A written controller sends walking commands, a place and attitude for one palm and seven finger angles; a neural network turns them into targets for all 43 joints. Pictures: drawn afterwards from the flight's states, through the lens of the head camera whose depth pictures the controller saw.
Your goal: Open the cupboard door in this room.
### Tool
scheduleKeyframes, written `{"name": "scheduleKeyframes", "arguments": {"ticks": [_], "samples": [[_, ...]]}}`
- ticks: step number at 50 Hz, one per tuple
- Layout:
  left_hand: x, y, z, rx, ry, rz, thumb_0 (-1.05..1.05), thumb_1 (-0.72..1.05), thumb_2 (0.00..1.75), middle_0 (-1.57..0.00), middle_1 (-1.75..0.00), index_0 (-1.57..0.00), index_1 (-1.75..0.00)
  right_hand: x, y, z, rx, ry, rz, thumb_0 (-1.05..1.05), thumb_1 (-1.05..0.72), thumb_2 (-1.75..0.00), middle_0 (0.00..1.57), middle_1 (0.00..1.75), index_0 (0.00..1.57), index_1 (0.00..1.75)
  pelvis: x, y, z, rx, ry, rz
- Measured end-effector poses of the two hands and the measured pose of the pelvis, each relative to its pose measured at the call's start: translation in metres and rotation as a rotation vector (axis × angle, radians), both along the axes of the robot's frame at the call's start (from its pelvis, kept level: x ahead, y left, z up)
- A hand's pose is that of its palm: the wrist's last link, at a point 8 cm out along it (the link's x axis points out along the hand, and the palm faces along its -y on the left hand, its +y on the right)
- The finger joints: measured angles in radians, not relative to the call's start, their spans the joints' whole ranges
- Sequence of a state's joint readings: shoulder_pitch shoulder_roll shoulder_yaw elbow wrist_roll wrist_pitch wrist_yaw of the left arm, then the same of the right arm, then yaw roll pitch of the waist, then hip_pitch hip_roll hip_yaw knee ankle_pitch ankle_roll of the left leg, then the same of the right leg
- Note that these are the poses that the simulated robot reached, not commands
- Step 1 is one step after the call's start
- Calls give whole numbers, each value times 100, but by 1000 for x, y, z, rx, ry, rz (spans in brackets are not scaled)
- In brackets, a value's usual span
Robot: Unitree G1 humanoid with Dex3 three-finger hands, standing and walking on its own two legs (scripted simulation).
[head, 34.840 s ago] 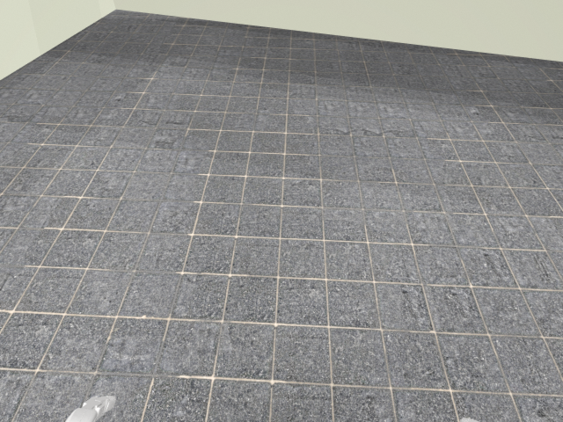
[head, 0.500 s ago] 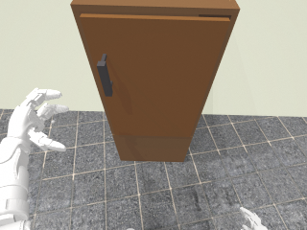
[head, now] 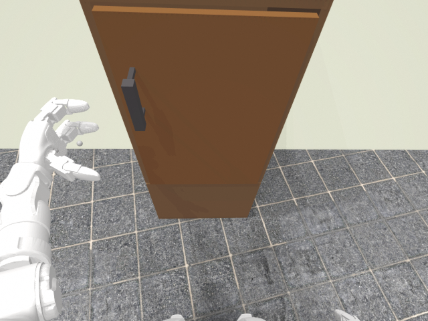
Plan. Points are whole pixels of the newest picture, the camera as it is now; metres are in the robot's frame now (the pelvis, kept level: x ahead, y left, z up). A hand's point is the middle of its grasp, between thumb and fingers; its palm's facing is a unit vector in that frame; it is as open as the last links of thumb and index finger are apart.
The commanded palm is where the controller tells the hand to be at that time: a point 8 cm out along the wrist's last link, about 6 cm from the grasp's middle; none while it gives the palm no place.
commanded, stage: move the hooked fingers beside the handle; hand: left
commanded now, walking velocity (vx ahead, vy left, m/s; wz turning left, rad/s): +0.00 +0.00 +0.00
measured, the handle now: (136, 100) +0.54 +0.17 +0.07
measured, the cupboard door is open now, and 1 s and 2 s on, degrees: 0 0 0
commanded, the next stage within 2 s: slide the fingers in behind the handle in 1.40 s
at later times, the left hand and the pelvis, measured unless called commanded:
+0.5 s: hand (99, 119) +0.48 +0.22 +0.08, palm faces +0.00 -1.00 -0.01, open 13.9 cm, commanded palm +0.46 +0.28 +0.08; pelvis -0.01 +0.01 -0.01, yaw +0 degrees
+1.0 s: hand (103, 114) +0.49 +0.22 +0.08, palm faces +0.01 -1.00 +0.00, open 13.9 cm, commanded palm +0.47 +0.27 +0.07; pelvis +0.01 +0.00 -0.01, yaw -1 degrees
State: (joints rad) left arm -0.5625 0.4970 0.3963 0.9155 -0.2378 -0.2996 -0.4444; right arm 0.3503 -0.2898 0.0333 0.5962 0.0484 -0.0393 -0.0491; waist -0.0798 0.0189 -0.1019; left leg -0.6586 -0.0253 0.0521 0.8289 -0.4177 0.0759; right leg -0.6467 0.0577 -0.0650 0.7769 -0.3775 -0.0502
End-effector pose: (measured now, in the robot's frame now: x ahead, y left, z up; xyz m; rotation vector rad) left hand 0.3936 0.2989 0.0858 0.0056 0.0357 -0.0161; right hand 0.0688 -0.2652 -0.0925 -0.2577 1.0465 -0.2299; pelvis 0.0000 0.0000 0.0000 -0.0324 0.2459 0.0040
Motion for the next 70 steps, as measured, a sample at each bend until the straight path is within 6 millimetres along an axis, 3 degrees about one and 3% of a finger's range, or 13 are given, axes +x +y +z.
{"name": "scheduleKeyframes", "arguments": {"ticks": [11, 32, 37, 44, 59, 70], "samples": [[18, -5, 0, 2, -33, 6, -1, -49, 30, -30, -120, -30, -120, -24, 7, -7, -1, 99, -17, 1, -90, -90, 20, 30, 20, 30, -3, 7, -3, -9, 16, 8], [84, -30, -3, -3, -17, 11, -1, -49, 30, -30, -120, -30, -120, -95, 8, -14, -15, 312, -97, 1, -90, -90, 20, 30, 20, 30, -9, 10, -15, -20, 92, 0], [90, -29, -5, -6, -7, 26, -1, -49, 30, -31, -121, -31, -121, -105, 8, -13, -5, 345, -125, 1, -90, -90, 20, 30, 20, 30, -3, 8, -15, -19, 104, -14], [80, -25, -9, 10, -6, 25, -1, -49, 30, -31, -120, -31, -120, -98, 10, -11, 16, 346, -131, 1, -90, -90, 20, 30, 20, 30, 3, 6, -11, -18, 95, -21], [73, -29, -10, -9, 3, 20, -1, -50, 30, -31, -120, -30, -120, -46, 2, -14, 2, 226, -64, 1, -90, -90, 20, 30, 20, 30, 2, 3, -11, -17, 80, -4], [76, -30, -3, 11, -19, 15, -1, -49, 30, -30, -120, -30, -120, -56, 2, -15, 8, 254, -77, 1, -90, -90, 20, 30, 20, 30, 2, 2, -12, -18, 84, -3]]}}
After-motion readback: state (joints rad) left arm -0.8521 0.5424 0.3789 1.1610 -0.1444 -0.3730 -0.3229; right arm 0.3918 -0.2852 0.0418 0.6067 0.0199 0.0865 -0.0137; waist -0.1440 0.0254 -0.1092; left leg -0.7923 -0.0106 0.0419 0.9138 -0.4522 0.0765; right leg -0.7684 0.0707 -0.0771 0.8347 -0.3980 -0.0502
